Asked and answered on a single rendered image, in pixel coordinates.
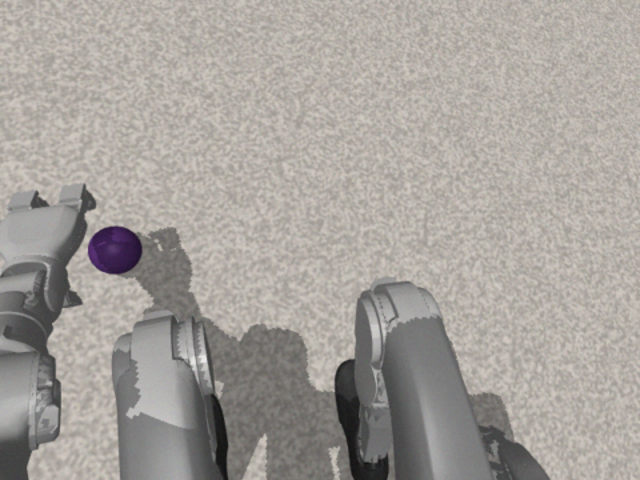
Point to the right robot foot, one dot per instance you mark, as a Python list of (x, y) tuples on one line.
[(348, 404)]

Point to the right robot hand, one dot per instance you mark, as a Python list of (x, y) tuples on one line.
[(516, 462)]

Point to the left robot hand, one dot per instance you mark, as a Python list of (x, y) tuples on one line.
[(33, 227)]

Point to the left robot foot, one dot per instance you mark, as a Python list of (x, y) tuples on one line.
[(222, 441)]

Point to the ball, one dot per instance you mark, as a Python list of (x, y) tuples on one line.
[(114, 250)]

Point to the left robot arm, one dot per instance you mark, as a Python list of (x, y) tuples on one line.
[(32, 291)]

